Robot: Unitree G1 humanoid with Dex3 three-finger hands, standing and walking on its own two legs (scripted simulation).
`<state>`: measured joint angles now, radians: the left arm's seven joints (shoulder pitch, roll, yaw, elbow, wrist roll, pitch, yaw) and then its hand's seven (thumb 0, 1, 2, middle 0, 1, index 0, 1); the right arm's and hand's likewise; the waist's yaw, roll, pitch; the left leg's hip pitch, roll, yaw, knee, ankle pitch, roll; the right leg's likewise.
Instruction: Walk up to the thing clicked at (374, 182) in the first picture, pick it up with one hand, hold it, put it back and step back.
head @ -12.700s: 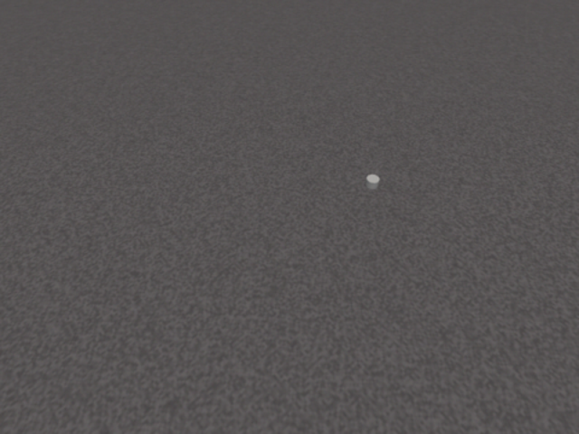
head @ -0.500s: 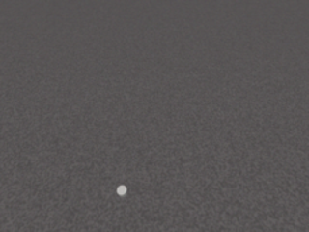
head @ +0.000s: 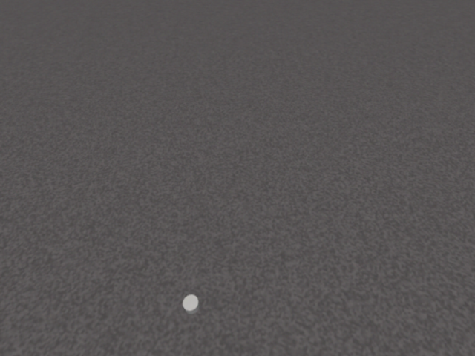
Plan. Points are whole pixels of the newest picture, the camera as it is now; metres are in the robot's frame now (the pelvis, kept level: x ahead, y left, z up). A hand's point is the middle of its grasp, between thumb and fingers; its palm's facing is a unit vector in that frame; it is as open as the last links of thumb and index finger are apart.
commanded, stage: walk up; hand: left
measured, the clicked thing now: (191, 304) +0.48 +0.22 -0.76
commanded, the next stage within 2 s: none
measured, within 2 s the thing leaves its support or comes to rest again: neither
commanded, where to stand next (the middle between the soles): +0.08 -0.01 m, yaw -2 degrees
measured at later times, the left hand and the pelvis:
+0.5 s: hand out of the picture +0.14 +0.27 -0.18, palm faces -0.02 -0.93 -0.37, open 7.4 cm; pelvis +0.07 +0.00 -0.02, yaw -1 degrees
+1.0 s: hand out of the picture +0.08 +0.25 -0.14, palm faces +0.03 -0.90 -0.44, open 7.4 cm; pelvis +0.02 -0.03 -0.02, yaw +3 degrees
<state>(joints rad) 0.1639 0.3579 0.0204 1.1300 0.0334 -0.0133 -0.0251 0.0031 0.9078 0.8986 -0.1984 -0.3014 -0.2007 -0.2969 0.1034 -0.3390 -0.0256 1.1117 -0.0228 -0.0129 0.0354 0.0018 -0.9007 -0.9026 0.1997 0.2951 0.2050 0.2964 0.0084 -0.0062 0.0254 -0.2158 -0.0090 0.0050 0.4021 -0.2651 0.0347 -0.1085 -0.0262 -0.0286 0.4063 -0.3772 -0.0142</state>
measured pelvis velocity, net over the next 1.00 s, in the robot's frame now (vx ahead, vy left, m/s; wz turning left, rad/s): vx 0.02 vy -0.03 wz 0.05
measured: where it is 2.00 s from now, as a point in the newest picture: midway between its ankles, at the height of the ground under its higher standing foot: outside the picture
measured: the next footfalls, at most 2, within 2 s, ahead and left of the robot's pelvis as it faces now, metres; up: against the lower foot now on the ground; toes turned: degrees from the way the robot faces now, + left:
left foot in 0.36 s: +0.20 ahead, +0.12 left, +0.00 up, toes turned +2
right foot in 0.68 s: +0.07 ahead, -0.15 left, +0.00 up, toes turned -1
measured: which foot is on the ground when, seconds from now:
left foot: down 0.00-0.14, up 0.16-0.34, down 0.36-0.70, up 0.72-1.00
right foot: down 0.00-0.38, up 0.40-0.66, down 0.68-1.00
